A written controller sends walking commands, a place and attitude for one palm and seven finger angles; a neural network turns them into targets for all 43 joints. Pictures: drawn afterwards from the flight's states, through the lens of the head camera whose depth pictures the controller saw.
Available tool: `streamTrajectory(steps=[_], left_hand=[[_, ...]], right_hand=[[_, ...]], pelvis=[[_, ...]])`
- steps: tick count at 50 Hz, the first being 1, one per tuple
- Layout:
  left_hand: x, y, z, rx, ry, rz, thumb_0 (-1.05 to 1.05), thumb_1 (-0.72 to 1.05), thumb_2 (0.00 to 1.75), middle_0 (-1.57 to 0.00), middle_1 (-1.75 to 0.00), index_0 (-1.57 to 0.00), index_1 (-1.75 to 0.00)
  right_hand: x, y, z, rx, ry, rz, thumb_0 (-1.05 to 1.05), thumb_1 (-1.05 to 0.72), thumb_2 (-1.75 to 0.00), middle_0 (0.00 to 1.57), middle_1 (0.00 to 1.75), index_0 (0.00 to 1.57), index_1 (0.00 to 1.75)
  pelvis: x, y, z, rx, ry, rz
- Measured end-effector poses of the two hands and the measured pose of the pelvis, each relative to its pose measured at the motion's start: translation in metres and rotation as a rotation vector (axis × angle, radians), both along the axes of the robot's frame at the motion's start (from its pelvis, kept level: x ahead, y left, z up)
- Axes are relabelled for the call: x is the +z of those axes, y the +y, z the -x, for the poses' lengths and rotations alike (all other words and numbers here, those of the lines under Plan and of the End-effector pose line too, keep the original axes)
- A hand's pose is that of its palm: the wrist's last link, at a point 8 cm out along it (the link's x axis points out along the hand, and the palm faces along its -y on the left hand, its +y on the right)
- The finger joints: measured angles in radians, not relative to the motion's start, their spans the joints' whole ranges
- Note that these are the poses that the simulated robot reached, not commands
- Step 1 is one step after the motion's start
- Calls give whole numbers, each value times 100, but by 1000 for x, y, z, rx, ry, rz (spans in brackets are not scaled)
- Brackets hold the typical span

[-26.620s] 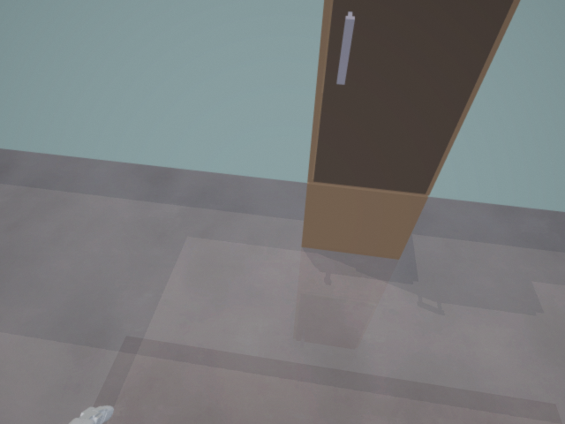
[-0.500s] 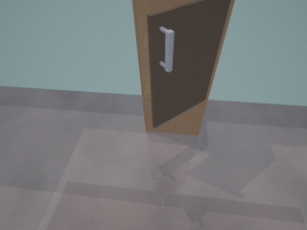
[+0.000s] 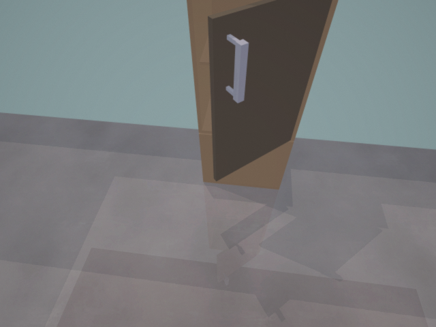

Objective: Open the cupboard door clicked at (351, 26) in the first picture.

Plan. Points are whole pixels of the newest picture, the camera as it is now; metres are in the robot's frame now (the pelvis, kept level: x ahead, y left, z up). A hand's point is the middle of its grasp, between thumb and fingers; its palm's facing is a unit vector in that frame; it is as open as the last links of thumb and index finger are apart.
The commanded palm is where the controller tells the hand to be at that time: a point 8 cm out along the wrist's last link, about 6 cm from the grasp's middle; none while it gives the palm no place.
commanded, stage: look to check the result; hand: left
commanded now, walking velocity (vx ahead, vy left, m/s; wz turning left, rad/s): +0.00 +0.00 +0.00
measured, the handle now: (235, 69) +0.66 -0.01 +0.12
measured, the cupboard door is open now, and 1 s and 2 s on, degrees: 41 41 41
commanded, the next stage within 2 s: walk to a spot facing it in 0.30 s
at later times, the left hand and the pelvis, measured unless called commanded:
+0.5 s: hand out of the picture +0.11 +0.24 -0.16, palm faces -0.03 -0.94 -0.35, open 7.3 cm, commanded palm none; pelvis +0.02 -0.01 +0.00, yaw -1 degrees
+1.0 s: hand out of the picture +0.08 +0.16 -0.18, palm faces -0.22 -0.93 -0.29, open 7.3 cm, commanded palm none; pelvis -0.01 -0.04 -0.02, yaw -16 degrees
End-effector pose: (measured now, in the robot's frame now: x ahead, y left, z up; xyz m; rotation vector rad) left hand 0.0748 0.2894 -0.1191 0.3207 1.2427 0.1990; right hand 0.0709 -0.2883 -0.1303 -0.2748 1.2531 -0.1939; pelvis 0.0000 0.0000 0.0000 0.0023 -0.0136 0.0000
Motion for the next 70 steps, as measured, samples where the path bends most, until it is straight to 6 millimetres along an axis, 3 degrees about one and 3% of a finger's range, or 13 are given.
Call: streamTrajectory(steps=[13,26,31,37,44,47,54,59,64,67,70], left_hand=[[3,-1,-14,-3,-7,-14,0,91,90,-20,-30,-21,-30],[0,-10,-27,-14,-18,-4,0,91,90,-20,-30,-21,-30],[-11,-23,-23,-32,23,22,0,91,90,-20,-30,-21,-30],[-26,-44,-19,-83,70,65,0,91,90,-20,-30,-21,-30],[-31,-74,-22,-129,59,59,0,91,90,-20,-30,-21,-30],[-29,-82,-16,-138,77,46,0,91,90,-20,-30,-21,-30],[-17,-93,-12,-209,168,39,0,91,90,-20,-30,-21,-30],[-17,-90,-30,-265,163,48,0,91,90,-20,-30,-21,-30],[-27,-80,-61,-327,130,65,0,91,90,-20,-30,-21,-30],[-39,-74,-87,-365,100,85,0,91,90,-20,-30,-21,-30],[-39,-75,-116,-412,54,99,0,91,90,-20,-30,-21,-30]], right_hand=[[-1,-2,-17,8,-8,-7,1,-90,-90,21,30,20,29],[1,-9,-19,-15,-16,8,1,-90,-90,21,30,20,29],[-5,1,-6,-74,-25,-11,1,-91,-90,20,30,20,29],[-20,13,30,-155,3,-49,1,-90,-90,21,30,20,29],[-50,3,70,-235,54,-100,1,-90,-90,21,30,20,29],[-49,-6,73,-275,65,-107,1,-90,-90,21,30,20,29],[-19,-20,57,-351,-43,-80,1,-91,-90,20,30,20,29],[-6,-21,41,-394,-128,-51,1,-91,-90,20,30,20,29],[6,-10,34,-428,-192,-13,1,-91,-90,20,30,20,29],[5,-2,41,-448,-226,33,1,-91,-90,20,30,20,29],[7,13,63,-456,-173,45,1,-90,-90,21,30,20,29]], pelvis=[[0,-4,-12,0,3,-1],[-1,-8,-19,-22,5,0],[-5,-9,-16,-74,5,0],[-14,-12,-6,-139,8,-21],[-30,-31,0,-217,0,-39],[-27,-37,5,-241,5,-28],[-6,-39,6,-354,52,-55],[-4,-30,2,-423,58,-51],[-6,-13,-3,-483,61,-37],[-18,1,-9,-503,73,2],[-15,6,-7,-532,45,1]])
